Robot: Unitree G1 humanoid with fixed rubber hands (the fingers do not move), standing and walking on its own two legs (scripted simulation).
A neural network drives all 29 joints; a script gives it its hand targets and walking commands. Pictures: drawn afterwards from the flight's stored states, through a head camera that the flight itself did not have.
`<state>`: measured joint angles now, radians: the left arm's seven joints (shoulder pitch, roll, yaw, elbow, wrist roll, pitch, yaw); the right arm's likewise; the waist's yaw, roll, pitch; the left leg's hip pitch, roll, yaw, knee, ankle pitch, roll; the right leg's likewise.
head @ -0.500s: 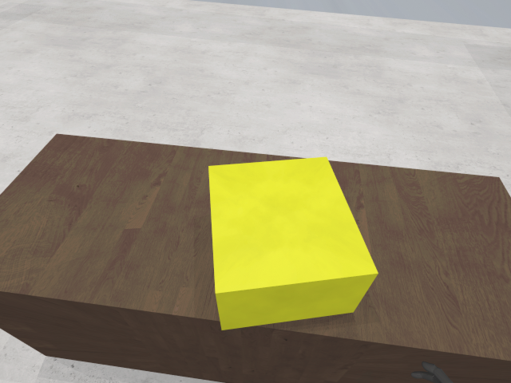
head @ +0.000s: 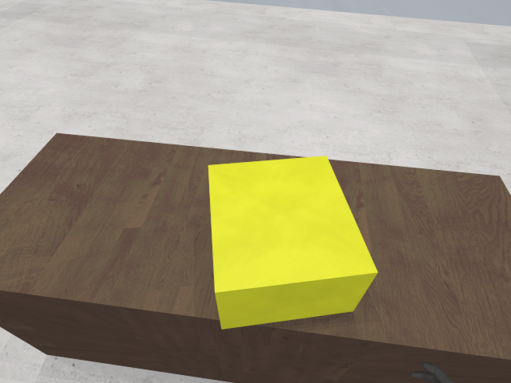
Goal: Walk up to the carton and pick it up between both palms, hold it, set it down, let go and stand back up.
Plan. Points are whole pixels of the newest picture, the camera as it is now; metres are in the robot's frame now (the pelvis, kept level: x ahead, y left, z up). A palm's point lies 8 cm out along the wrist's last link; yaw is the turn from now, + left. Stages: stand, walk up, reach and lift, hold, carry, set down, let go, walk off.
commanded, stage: stand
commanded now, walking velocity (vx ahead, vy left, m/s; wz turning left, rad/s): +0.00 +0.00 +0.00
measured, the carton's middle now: (278, 235) +0.44 +0.00 -0.10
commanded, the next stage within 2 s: none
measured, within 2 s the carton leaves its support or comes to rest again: neither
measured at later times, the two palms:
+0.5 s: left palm out of the picture +0.06 +0.28 -0.12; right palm out of the picture +0.13 -0.28 -0.10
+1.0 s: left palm out of the picture +0.07 +0.27 -0.12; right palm out of the picture +0.14 -0.28 -0.10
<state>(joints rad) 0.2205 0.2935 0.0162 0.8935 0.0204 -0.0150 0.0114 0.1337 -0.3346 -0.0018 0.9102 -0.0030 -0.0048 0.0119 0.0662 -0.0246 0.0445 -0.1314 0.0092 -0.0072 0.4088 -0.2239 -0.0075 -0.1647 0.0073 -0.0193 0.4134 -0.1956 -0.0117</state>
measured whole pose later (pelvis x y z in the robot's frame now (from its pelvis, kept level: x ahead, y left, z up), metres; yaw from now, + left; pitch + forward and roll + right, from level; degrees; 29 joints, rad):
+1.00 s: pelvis +0.01 +0.00 +0.00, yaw +0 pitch -2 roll +0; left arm 0.20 0.30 0.02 0.91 0.02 -0.01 0.01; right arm 0.13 -0.34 0.00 0.91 0.00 0.00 0.01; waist 0.07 -0.02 0.05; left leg -0.12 0.01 -0.01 0.39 -0.22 -0.01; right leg -0.16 0.01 -0.02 0.41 -0.20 -0.01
